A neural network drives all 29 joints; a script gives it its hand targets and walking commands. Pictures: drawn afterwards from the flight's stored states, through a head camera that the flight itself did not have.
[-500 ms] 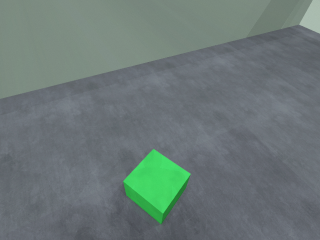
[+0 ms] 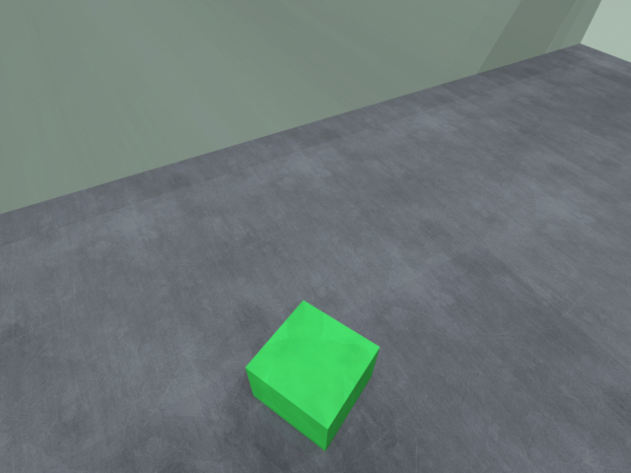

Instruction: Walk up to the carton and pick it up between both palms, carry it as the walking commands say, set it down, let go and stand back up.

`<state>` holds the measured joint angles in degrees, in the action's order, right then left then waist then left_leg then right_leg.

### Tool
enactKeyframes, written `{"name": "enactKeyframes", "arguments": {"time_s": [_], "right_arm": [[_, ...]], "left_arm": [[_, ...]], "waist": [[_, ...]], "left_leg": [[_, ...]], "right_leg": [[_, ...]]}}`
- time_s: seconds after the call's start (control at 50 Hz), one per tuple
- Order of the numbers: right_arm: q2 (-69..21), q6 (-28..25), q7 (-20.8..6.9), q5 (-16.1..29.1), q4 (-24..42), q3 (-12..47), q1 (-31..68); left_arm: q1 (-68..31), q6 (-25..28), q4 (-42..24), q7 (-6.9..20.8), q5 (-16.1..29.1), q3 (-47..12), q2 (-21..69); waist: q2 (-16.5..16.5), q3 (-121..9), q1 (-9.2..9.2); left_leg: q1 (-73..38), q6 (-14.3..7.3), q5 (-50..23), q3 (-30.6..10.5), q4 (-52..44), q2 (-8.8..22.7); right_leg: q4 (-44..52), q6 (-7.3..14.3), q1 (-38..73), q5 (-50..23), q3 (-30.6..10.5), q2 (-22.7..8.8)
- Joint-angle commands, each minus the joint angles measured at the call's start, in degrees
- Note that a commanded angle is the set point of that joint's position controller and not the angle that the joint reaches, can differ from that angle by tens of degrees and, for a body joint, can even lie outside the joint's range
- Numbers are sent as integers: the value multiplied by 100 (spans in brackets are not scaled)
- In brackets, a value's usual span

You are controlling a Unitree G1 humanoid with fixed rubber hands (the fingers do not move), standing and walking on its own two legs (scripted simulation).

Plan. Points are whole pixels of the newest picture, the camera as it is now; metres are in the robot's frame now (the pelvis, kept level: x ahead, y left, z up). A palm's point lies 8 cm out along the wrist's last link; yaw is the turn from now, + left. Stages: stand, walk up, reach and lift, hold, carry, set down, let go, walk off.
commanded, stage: walk up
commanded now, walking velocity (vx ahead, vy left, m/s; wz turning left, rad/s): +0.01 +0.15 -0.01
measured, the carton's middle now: (313, 372) +0.54 +0.00 -0.66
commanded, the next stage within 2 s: none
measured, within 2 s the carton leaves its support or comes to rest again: neither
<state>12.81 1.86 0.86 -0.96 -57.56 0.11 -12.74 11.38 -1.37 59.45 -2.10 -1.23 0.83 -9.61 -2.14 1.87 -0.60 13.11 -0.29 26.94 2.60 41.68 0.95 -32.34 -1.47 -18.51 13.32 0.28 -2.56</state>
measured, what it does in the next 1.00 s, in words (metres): steps on the spot: left foot, then right foot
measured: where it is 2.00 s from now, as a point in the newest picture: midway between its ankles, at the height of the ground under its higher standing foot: outside the picture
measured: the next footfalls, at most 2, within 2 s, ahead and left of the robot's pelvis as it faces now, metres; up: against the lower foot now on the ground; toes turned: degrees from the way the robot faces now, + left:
left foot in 0.02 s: +0.00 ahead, +0.10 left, +0.00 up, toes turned +3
right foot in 0.44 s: +0.05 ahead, -0.11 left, +0.00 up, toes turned -5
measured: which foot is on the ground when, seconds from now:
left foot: up 0.00-0.00, down 0.02-0.96, up 0.98-1.00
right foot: down 0.00-0.02, up 0.04-0.42, down 0.44-1.00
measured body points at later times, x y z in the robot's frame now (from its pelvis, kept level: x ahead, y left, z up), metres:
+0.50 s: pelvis +0.00 +0.02 +0.01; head +0.02 +0.01 +0.46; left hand +0.04 +0.26 -0.14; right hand -0.02 -0.21 -0.15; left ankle -0.04 +0.10 -0.73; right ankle +0.05 -0.12 -0.73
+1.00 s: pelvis +0.02 -0.01 -0.01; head +0.04 -0.04 +0.44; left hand +0.09 +0.22 -0.15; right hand +0.04 -0.24 -0.18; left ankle -0.04 +0.10 -0.71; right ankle +0.01 -0.11 -0.73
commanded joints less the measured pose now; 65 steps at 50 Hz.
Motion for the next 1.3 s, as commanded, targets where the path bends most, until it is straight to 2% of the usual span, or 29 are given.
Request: {"name": "enactKeyframes", "arguments": {"time_s": [0.0,0.02,0.04,0.06,0.08,0.1,0.14,0.2,0.34,0.4,0.44,0.48,0.54,0.66,0.68,0.7,0.78,0.86,0.9,0.92,0.94,0.96,0.98,1.0,1.02,1.06,1.12,1.22,1.28], "right_arm": [[421,22,11,-77,-135,-267,-1353],[907,-15,10,-77,-108,-415,-1490],[928,-123,18,-113,-91,-359,-1372],[852,-160,47,-66,-34,-375,-1143],[604,-215,86,34,90,-193,-618],[396,-277,121,75,126,-155,-362],[229,-378,147,96,21,-153,-756],[214,-396,213,98,-165,-208,-1360],[157,-267,237,-21,-163,-243,-1362],[265,-252,187,-9,-35,-269,-977],[120,-267,138,40,47,-238,-943],[24,-230,120,69,-61,-168,-1169],[74,-242,119,-10,-146,-174,-1155],[97,-298,130,8,-172,-174,-961],[270,-224,176,8,85,-88,-850],[679,-127,268,11,263,-264,-682],[757,-24,335,12,455,-343,-490],[702,-53,359,-37,601,-311,-241],[687,-40,351,-60,579,-280,-170],[734,-13,326,-43,525,-282,-136],[812,1,282,4,656,-304,58],[510,29,224,19,862,-206,159],[595,102,181,-116,655,-329,381],[617,231,83,-242,873,-297,583],[520,245,5,-273,936,-308,776],[437,207,-101,-266,884,-243,839],[429,162,-159,-250,816,-200,801],[363,180,-126,-164,978,-132,1330],[314,194,-105,-114,1085,-98,1420]], "left_arm": [[-564,-159,-385,-92,-30,319,-1001],[-401,-156,-558,-47,-31,161,-623],[-720,-221,-443,8,-33,148,-652],[-564,-259,-368,53,-28,200,-742],[-370,-259,-200,54,23,163,-696],[-126,-229,-146,60,55,170,-662],[215,-157,-47,56,43,153,-597],[152,-134,-100,18,79,104,-496],[-14,-146,-202,-24,105,14,-293],[393,-62,-34,-65,93,4,-229],[518,17,57,-90,59,39,-456],[184,43,12,-48,55,54,-683],[95,51,-88,-40,60,23,-623],[268,99,-45,-36,63,31,-507],[374,79,-138,-22,-23,208,-616],[113,22,-379,67,-23,293,-796],[-93,-76,-617,134,-53,302,-604],[63,-83,-728,119,-75,351,-512],[158,-3,-782,111,-107,307,-442],[417,58,-737,87,-58,320,-501],[1104,140,-593,39,-26,420,-985],[1377,196,-517,-4,-32,487,-1451],[1454,180,-282,-41,-129,668,-1820],[2670,70,-64,-218,-175,622,-1856],[2640,10,5,-285,-157,575,-1658],[1859,30,-212,-301,-62,524,-1302],[1957,157,-218,-239,-29,478,-1069],[2425,181,-210,-341,-94,608,-1236],[2407,143,-173,-404,-107,731,-1446]], "waist": [[306,485,-345],[-1364,219,-369],[-855,638,-434],[-675,892,-270],[-64,1196,78],[-57,1126,250],[-296,108,159],[-407,-423,-52],[-313,-198,-122],[-16,-224,159],[464,-356,196],[1061,-26,73],[710,43,75],[578,-69,155],[139,65,44],[225,322,-24],[-216,753,-36],[-297,452,26],[-154,391,86],[57,250,181],[1035,-183,442],[2090,-211,461],[1530,-17,501],[131,-258,679],[31,-33,601],[841,179,433],[1094,-203,453],[1142,-294,646],[1326,-342,671]], "left_leg": [[-239,-74,-479,-868,-2541,519],[-459,-363,619,-2417,-3545,1530],[-4,-184,1005,-2814,-3952,2062],[123,-197,1404,-2806,-4017,1968],[563,-72,-32,-2179,-3717,1635],[283,13,-2276,-1717,-3322,1438],[-1064,27,-6080,-1058,-2435,1245],[-2067,2,-7847,-921,-1930,1381],[-1406,-419,-5743,-814,-2124,1222],[-705,-553,-3915,-661,-2003,992],[-189,-441,-2222,-580,-2038,661],[-55,-327,-1058,-435,-2211,232],[-272,-323,-1090,-520,-2327,354],[-273,-351,-1254,-655,-2545,467],[-150,-242,-943,-452,-2215,625],[-497,-234,-406,-140,-1963,697],[-352,-506,372,-486,-2365,1357],[-277,-1056,-2205,-546,-2013,2001],[-522,-702,-3256,50,-1207,1547],[-369,-440,-3538,397,-532,1190],[399,-93,-2852,606,874,703],[1659,185,429,231,1334,-131],[2065,237,1288,-221,1718,-233],[2785,245,439,-603,2827,-110],[3118,265,-207,-723,3015,115],[2935,287,-1008,-780,2661,275],[2544,310,-1221,-632,2436,137],[2662,411,-724,-642,1571,157],[2412,425,-440,-808,746,287]], "right_leg": [[530,321,-977,1517,-541,-545],[-953,68,-1507,1648,362,245],[-1466,-2,-1624,1331,31,63],[-2006,-25,-1686,1099,-86,-11],[-1720,-69,-1077,784,-257,-77],[-1604,-118,-810,679,-235,-47],[-1744,-146,-582,772,-23,85],[-1539,-140,-630,963,68,165],[-285,-5,-128,630,153,119],[776,79,702,-440,346,47],[1008,220,1329,-1050,-58,-287],[1279,374,951,-591,-775,-593],[1337,373,678,88,-720,-421],[1108,334,977,-654,-478,-275],[838,315,519,-134,-427,-179],[588,330,-423,-145,-753,-152],[-344,260,-1322,561,-488,140],[-2071,87,-1055,1453,-318,88],[-584,186,-611,1075,-296,-31],[310,321,-14,-107,-297,15],[678,720,966,-2646,-1512,-653],[1044,1332,1633,-4925,-3435,-1470],[1204,1514,1633,-4703,-4246,-1831],[1504,1479,2352,-2061,-5192,-2316],[1721,1274,2264,-1209,-4939,-2242],[1820,864,1811,-836,-3771,-1601],[1646,801,1830,-1662,-3151,-1301],[1215,1122,2162,-3677,-3204,-1519],[1059,1221,2146,-3955,-3367,-1655]]}}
